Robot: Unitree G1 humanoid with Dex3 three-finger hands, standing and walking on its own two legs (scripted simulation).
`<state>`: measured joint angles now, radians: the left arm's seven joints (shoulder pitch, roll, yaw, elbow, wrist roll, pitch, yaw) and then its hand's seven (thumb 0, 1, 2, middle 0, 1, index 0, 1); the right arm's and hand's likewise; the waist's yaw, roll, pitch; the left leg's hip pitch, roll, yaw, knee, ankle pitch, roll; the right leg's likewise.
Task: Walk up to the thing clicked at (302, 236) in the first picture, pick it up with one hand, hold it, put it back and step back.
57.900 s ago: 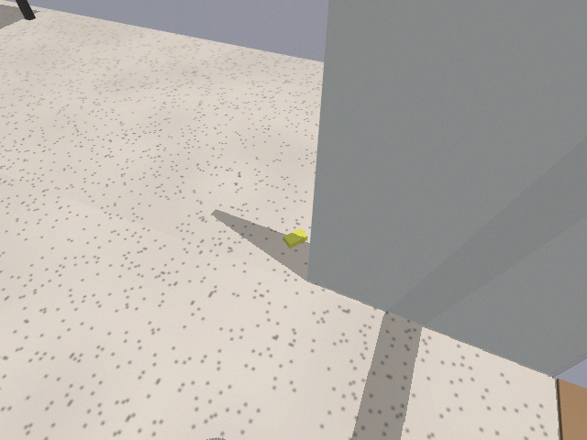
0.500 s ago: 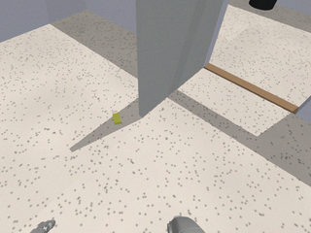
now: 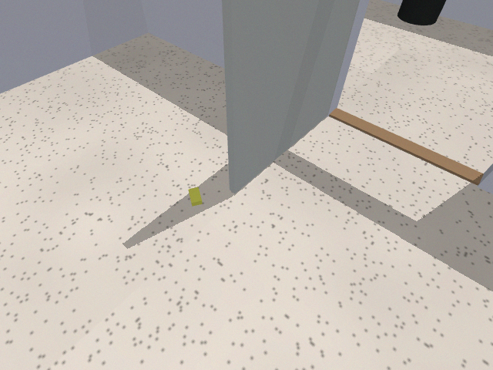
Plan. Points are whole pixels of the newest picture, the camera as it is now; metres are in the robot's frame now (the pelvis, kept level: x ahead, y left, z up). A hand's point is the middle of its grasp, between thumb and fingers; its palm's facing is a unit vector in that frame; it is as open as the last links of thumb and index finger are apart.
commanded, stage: step back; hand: left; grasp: from above
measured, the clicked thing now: (195, 196) +1.01 +0.27 -0.75
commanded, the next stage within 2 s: stand in 0.52 s
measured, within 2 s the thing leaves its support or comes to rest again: neither
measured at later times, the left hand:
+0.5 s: hand (92, 368) +0.15 +0.28 -0.15, palm faces +0.01 -0.93 -0.37, open 7.4 cm
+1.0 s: hand out of the picture +0.08 +0.25 -0.14, palm faces -0.03 -0.94 -0.34, open 7.4 cm
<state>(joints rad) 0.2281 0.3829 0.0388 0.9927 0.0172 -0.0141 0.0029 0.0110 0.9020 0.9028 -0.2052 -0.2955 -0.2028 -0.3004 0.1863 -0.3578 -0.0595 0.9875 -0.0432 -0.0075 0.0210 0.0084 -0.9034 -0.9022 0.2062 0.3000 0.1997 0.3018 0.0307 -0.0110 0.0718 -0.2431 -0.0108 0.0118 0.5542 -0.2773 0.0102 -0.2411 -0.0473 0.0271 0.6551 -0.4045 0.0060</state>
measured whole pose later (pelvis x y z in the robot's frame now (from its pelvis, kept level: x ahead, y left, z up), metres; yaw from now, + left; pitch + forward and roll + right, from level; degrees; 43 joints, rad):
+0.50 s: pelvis +0.04 +0.02 +0.00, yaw -1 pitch -2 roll +0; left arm 0.07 0.38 0.03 1.03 0.00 -0.03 0.02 0.01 0.90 0.90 -0.20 -0.30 -0.20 -0.30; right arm 0.08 -0.33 -0.04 1.05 -0.02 -0.01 0.01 0.01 -0.90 -0.90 0.21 0.30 0.20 0.30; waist 0.01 -0.02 0.08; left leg -0.19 -0.02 0.01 0.56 -0.34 0.03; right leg -0.17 -0.05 0.00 0.53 -0.33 0.04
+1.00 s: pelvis +0.00 +0.00 +0.02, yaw +0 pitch -4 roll +0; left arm 0.10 0.34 0.00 1.14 0.01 -0.01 0.00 0.01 0.90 0.90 -0.20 -0.30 -0.20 -0.30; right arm 0.08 -0.34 -0.01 1.12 -0.01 -0.01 0.01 0.01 -0.90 -0.90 0.21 0.30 0.20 0.30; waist 0.00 0.01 0.06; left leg -0.10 0.01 0.00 0.34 -0.17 0.00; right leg -0.08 -0.02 -0.01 0.32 -0.18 0.02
